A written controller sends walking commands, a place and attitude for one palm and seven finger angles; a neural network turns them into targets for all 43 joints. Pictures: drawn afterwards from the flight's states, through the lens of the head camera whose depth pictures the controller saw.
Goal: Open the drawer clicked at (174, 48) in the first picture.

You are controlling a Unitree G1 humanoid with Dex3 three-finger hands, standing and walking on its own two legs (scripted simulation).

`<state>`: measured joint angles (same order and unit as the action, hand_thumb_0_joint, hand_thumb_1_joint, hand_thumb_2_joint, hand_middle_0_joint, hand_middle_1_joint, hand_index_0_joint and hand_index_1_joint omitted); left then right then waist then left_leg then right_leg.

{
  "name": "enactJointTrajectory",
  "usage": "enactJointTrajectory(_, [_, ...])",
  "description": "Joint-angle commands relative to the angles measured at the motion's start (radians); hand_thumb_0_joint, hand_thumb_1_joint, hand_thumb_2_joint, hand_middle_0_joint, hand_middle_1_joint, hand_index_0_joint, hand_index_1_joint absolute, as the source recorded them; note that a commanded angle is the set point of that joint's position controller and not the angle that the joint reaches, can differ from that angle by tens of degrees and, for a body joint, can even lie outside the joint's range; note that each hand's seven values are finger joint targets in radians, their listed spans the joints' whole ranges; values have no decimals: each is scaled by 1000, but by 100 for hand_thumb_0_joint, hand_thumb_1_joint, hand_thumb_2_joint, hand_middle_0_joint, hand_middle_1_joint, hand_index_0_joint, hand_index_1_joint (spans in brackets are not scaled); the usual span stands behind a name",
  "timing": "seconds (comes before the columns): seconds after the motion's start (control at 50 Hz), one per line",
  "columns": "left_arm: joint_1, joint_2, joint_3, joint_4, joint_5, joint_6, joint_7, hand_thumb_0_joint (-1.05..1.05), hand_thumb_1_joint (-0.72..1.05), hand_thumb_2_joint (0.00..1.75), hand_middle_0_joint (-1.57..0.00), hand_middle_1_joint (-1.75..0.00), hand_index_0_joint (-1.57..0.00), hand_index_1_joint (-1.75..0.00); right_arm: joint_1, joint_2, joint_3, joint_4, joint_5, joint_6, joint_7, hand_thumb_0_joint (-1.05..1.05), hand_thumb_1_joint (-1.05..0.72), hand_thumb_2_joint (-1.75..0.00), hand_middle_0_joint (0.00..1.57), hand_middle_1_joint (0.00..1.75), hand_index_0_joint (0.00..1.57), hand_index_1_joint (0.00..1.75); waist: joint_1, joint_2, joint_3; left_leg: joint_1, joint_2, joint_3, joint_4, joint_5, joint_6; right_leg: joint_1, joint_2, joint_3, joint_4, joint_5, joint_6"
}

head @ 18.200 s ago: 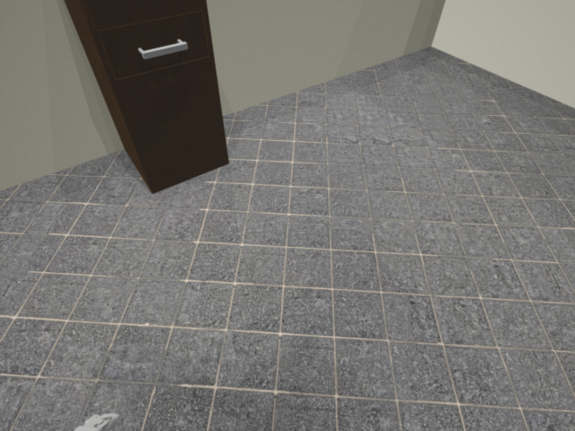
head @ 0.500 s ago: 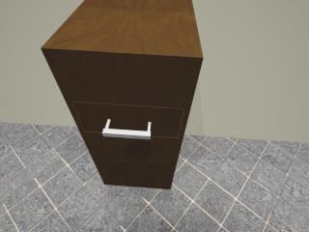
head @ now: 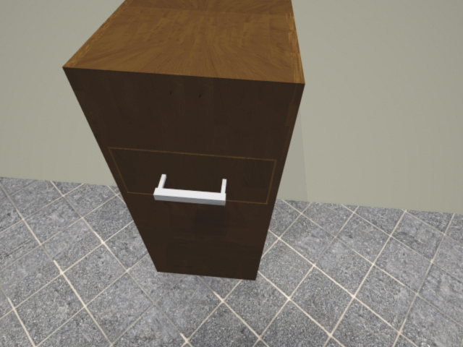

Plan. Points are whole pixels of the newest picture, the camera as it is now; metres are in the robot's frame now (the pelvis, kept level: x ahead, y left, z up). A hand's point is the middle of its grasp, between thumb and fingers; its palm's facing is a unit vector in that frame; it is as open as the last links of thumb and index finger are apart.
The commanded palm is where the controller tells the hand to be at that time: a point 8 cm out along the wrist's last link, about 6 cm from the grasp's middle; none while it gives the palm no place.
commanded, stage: raise the hand with hooked fingers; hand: left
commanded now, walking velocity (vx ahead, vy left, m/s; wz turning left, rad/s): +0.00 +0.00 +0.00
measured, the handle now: (191, 189) +0.48 +0.14 -0.08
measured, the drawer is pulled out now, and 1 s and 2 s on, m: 0.00 0.00 0.00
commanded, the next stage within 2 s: move the hooked fingers above the handle in 1.84 s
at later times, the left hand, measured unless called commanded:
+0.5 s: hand out of the picture +0.11 +0.19 -0.07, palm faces -0.04 -0.07 -1.00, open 9.4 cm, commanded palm +0.14 +0.20 +0.00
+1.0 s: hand (123, 277) +0.22 +0.20 +0.01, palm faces +0.05 -0.09 -0.99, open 12.3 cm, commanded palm +0.20 +0.21 +0.07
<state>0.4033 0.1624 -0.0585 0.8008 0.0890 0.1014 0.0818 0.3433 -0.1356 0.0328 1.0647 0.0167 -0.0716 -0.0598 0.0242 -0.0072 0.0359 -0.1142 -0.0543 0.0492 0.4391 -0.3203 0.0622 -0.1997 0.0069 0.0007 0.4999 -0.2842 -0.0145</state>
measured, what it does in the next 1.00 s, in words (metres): stands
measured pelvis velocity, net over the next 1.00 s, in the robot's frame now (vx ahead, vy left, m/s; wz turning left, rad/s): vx -0.03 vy -0.03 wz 0.00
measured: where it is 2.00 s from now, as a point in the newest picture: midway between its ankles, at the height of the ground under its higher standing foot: outside the picture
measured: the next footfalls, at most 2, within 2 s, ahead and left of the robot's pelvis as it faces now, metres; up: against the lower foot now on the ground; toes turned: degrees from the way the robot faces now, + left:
none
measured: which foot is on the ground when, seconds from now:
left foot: down 0.00-1.00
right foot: down 0.00-1.00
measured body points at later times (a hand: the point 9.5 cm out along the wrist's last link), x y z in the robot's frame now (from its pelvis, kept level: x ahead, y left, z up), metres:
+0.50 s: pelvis -0.05 -0.05 -0.04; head -0.01 -0.07 +0.41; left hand +0.11 +0.19 -0.01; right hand +0.23 -0.26 -0.11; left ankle -0.05 +0.07 -0.74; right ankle -0.01 -0.10 -0.74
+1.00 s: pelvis -0.03 -0.03 -0.02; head +0.01 -0.06 +0.43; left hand +0.21 +0.20 +0.06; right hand +0.13 -0.29 -0.14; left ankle -0.05 +0.07 -0.74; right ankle -0.01 -0.10 -0.74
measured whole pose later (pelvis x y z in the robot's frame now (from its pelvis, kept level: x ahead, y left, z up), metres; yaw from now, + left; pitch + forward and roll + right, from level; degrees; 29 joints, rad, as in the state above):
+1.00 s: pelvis -0.03 -0.03 -0.02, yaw +0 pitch +6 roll +1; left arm 0.20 0.38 -0.04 0.04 1.01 -0.04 0.35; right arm 0.17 -0.29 -0.05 0.64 -0.03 0.12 -0.04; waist 0.06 0.05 -0.04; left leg -0.40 -0.03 0.05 0.64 -0.35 0.03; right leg -0.48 0.04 -0.03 0.67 -0.30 -0.07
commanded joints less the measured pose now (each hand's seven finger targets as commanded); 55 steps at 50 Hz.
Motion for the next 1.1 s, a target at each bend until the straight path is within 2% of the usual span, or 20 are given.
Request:
enactJointTrajectory(0.0, [-41, 21, -86, -617, 71, -16, 136, 0, 81, 86, -21, -36, -21, -36, -66, -141, -65, -212, 40, -255, -53, 0, -90, -90, 20, 30, 20, 30, -50, 175, -136, 30, 147, -117, -94, 700, -87, -197, -2, -61, 189, -119, 0])
enactJointTrajectory(0.02, [-193, 18, -136, -847, 93, -37, 128, 0, 78, 85, -21, -37, -21, -37, -107, -166, -61, -320, 40, -265, -33, 0, -90, -90, 20, 30, 20, 30, -44, 79, -69, -40, 135, -123, -47, 579, -67, -189, -24, -55, 121, -32, 0])
enactJointTrajectory(0.04, [-160, 63, -129, -876, 187, -52, 135, 0, 76, 84, -21, -39, -21, -39, -128, -212, -71, -342, 24, -272, -28, 0, -90, -90, 20, 30, 20, 30, -38, 5, -140, -52, 118, -107, 23, 480, -53, -183, -12, -37, 61, 55, -16])
enactJointTrajectory(0.06, [-146, 107, -128, -884, 282, -64, 157, 0, 74, 83, -21, -40, -21, -40, -155, -244, -66, -373, 0, -268, -22, 0, -90, -90, 20, 30, 20, 30, -52, -38, -124, -110, 85, -116, 74, 411, -40, -203, -4, 2, 42, 128, -36])
enactJointTrajectory(0.1, [-161, 168, -105, -877, 470, -69, 208, 0, 69, 81, -22, -43, -22, -43, -153, -260, -71, -444, -40, -218, 6, 0, -90, -90, 20, 30, 20, 30, -70, -101, -144, -185, 56, -148, 126, 352, -43, -250, 6, 30, 62, 83, -51])
enactJointTrajectory(0.14, [86, 88, -118, -718, 628, -59, 251, 0, 64, 79, -22, -47, -22, -47, -210, -251, -97, -520, -62, -139, 37, 0, -90, -90, 20, 30, 20, 30, -12, -284, -97, -285, 38, -117, 153, 241, -46, -283, 22, 35, 58, -19, -55])
enactJointTrajectory(0.16, [224, 80, -104, -663, 700, -62, 261, 0, 62, 78, -22, -48, -22, -48, -244, -250, -102, -552, -68, -93, 58, 0, -90, -90, 20, 30, 20, 30, 29, -320, -57, -351, 29, -86, 149, 162, -48, -276, 17, 43, 49, -48, -56])
enactJointTrajectory(0.2, [315, 153, -24, -682, 817, -103, 265, 0, 57, 76, -22, -51, -22, -51, -291, -246, -99, -600, -54, 6, 105, 0, -90, -90, 20, 30, 20, 30, 102, -284, -119, -445, 12, -42, 154, 158, -62, -187, 10, 89, 105, 82, -70])
enactJointTrajectory(0.28, [196, 301, 111, -836, 959, -179, 343, 0, 48, 72, -23, -57, -23, -57, -394, -216, -79, -696, -39, 98, 130, 0, -90, -90, 20, 30, 20, 30, 155, -41, -215, -467, -16, -23, 198, 124, -66, -165, 4, 151, 174, 68, -85])
enactJointTrajectory(0.3, [104, 299, 98, -900, 991, -172, 372, 0, 46, 71, -23, -58, -23, -58, -409, -209, -78, -709, -47, 123, 130, 0, -90, -90, 20, 30, 20, 30, 146, 55, -222, -451, -20, -20, 208, 100, -61, -203, 7, 169, 174, 33, -91])
enactJointTrajectory(0.34, [-51, 302, 96, -968, 1035, -158, 437, 0, 41, 69, -24, -62, -24, -62, -395, -190, -85, -721, -60, 149, 118, 0, -90, -90, 20, 30, 20, 30, 119, 114, -286, -417, -23, -25, 249, 90, -47, -245, 16, 191, 181, 25, -92])
enactJointTrajectory(0.38, [-258, 356, 135, -1038, 1074, -167, 503, 0, 36, 67, -24, -64, -24, -64, -375, -183, -93, -696, -82, 156, 93, 0, -90, -90, 20, 30, 20, 30, 73, 57, -356, -417, -27, -53, 316, 70, -32, -283, 13, 245, 187, 11, -78])
enactJointTrajectory(0.42, [-369, 340, 114, -1026, 1070, -201, 539, 0, 32, 65, -24, -68, -24, -68, -375, -171, -93, -678, -88, 146, 69, 0, -90, -90, 20, 30, 20, 30, 25, -7, -356, -410, -28, -72, 372, 29, -19, -324, -13, 291, 157, -48, -65])
enactJointTrajectory(0.5, [-439, 323, 58, -1010, 971, -242, 508, 0, 22, 61, -25, -74, -25, -74, -379, -174, -90, -647, -84, 115, 32, 0, -90, -90, 20, 30, 20, 30, -38, 0, -345, -423, -26, -74, 405, -20, -11, -305, -28, 286, 118, -67, -41])
enactJointTrajectory(0.58, [-391, 332, 48, -852, 924, -133, 413, 0, 13, 57, -25, -80, -25, -80, -393, -183, -66, -633, -74, 122, 20, 0, -90, -90, 20, 30, 20, 30, -26, -99, -288, -486, -24, -61, 342, -33, -16, -196, -41, 290, 40, -75, -22])
enactJointTrajectory(0.62, [-357, 357, 54, -812, 922, -69, 347, 0, 8, 55, -26, -82, -26, -82, -390, -184, -55, -633, -57, 137, 14, 0, -90, -90, 20, 30, 20, 30, 15, -116, -284, -496, -19, -52, 275, -19, -27, -97, -57, 294, 11, -43, -10])
enactJointTrajectory(0.72, [-218, 401, 120, -851, 893, -46, 246, 0, -3, 50, -27, -90, -27, -90, -387, -182, -34, -641, -46, 143, 12, 0, -90, -90, 20, 30, 20, 30, 78, -62, -320, -450, -10, -58, 176, 74, -35, 58, -58, 238, 57, 170, -9])
enactJointTrajectory(0.8, [-258, 401, 143, -943, 897, -98, 247, 0, -13, 46, -27, -96, -27, -96, -385, -184, -47, -640, -50, 139, 15, 0, -90, -90, 20, 30, 20, 30, 75, -64, -266, -423, -6, -58, 140, 86, -30, 34, -49, 215, 38, 160, -17])
enactJointTrajectory(0.92, [-396, 404, 157, -988, 929, -151, 332, 0, -27, 40, -28, -105, -28, -105, -346, -196, -86, -615, -56, 125, 22, 0, -90, -90, 20, 30, 20, 30, 52, 16, -323, -316, -11, -52, 135, 141, -21, -23, -29, 151, 49, 164, -34])
enactJointTrajectory(1.08, [-529, 380, 72, -935, 902, -59, 272, 0, -45, 32, -30, -117, -30, -117, -356, -215, -92, -598, -28, 140, 21, 0, -90, -90, 20, 30, 20, 30, 38, 26, -322, -191, 10, -61, 90, 233, -27, -55, -8, 51, 49, 195, -37])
